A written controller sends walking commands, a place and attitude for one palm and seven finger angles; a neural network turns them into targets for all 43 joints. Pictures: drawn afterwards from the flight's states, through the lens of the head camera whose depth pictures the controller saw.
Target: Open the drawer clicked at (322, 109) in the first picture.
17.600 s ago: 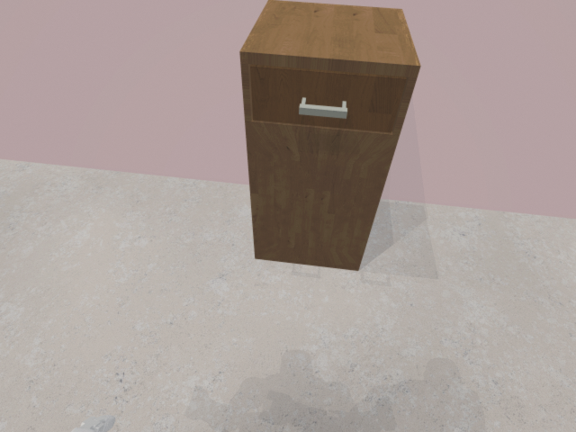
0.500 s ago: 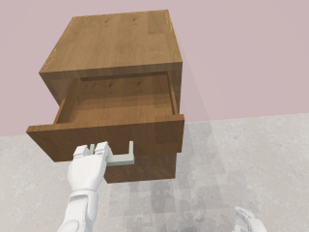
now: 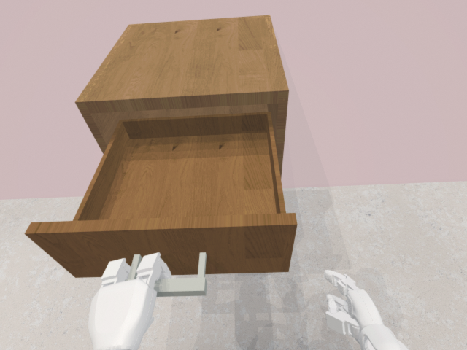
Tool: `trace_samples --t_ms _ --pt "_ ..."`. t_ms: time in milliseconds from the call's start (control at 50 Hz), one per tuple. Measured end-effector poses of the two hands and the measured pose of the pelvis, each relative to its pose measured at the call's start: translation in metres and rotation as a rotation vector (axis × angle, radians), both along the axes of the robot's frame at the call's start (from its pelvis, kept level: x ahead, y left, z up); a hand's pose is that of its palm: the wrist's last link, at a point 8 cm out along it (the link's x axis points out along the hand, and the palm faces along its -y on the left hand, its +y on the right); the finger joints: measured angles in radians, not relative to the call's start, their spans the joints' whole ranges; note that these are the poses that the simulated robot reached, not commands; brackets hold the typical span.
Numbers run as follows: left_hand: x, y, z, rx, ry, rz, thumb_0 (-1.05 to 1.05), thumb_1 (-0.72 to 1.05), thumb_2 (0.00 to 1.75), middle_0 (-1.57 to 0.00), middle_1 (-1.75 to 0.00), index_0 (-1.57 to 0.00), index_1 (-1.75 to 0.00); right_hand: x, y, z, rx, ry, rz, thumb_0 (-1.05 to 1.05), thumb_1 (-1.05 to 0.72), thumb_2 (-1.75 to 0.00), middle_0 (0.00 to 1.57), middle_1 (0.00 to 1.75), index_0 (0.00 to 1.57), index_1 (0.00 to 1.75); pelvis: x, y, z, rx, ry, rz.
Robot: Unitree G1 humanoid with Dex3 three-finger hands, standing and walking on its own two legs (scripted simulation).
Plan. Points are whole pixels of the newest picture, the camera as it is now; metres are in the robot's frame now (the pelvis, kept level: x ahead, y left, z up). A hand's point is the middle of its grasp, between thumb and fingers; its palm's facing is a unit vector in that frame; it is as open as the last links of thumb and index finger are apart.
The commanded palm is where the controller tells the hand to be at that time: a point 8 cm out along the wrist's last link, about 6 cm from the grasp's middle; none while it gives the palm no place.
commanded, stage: pull the drawer open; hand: left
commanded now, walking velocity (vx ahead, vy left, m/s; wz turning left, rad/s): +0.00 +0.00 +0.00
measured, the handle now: (167, 273) +0.22 +0.14 +0.05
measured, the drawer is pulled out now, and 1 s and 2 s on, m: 0.30 0.30 0.30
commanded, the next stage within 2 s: open the thumb to release the handle in 0.36 s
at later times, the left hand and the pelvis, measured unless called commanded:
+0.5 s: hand (140, 318) +0.16 +0.18 +0.02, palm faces +0.07 -0.18 -0.98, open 5.5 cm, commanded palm +0.14 +0.19 +0.08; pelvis -0.01 +0.00 +0.00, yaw -1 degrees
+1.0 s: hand (136, 316) +0.17 +0.18 +0.02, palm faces +0.04 -0.15 -0.99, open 12.7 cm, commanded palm +0.14 +0.19 +0.08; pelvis -0.01 -0.02 +0.01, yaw +0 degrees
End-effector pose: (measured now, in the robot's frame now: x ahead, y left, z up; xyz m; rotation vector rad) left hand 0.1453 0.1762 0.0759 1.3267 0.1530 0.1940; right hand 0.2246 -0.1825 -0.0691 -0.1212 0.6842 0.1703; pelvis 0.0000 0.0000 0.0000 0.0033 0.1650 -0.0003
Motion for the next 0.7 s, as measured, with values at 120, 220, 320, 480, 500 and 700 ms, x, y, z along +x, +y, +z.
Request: trace_samples --t_ms 120,220,320,480,500,700 --pt "-0.007 -0.001 0.000 -0.010 -0.006 0.004 0.04 0.79 0.81 -0.28 -1.35 -0.40 -1.34 -0.016 -0.008 -0.009 -0.007 0.023 -0.018 0.01 -0.91 -0.90 0.20 0.30 0.20 0.30 -0.004 0.000 -0.003 0.001 0.005 -0.009" --pt "-0.007 0.000 -0.001 -0.003 -0.019 -0.004 0.04 0.79 0.82 -0.28 -1.35 -0.40 -1.33 -0.030 -0.015 -0.015 -0.024 0.047 -0.045 0.01 -0.91 -0.90 0.20 0.30 0.20 0.30 -0.005 0.000 -0.005 0.002 0.010 -0.014" --pt "-0.008 0.000 -0.002 0.001 -0.025 -0.009 0.03 0.78 0.82 -0.29 -1.35 -0.40 -1.33 -0.038 -0.021 -0.017 -0.035 0.064 -0.065 0.01 -0.91 -0.90 0.20 0.30 0.20 0.30 -0.006 0.001 -0.005 0.001 0.007 -0.016" --pt "-0.007 0.002 -0.003 0.023 -0.029 -0.024 0.03 0.78 0.82 -0.30 -1.35 -0.39 -1.33 -0.036 -0.019 -0.015 -0.042 0.055 -0.075 0.01 -0.91 -0.90 0.20 0.30 0.19 0.30 -0.008 0.002 -0.003 0.002 0.002 -0.019" --pt "-0.006 0.005 -0.004 0.058 -0.030 -0.041 0.02 0.78 0.83 -0.30 -1.35 -0.39 -1.33 -0.035 -0.018 -0.015 -0.052 0.058 -0.076 0.01 -0.91 -0.90 0.20 0.30 0.19 0.30 -0.008 0.001 -0.003 0.004 0.001 -0.020" --pt "0.005 0.017 -0.002 0.034 0.011 0.026 0.01 0.54 0.74 -0.37 -1.31 -0.38 -1.31 -0.026 -0.022 -0.002 -0.059 0.038 -0.123 0.01 -0.91 -0.90 0.20 0.30 0.20 0.30 -0.009 -0.005 0.007 0.005 -0.030 -0.009"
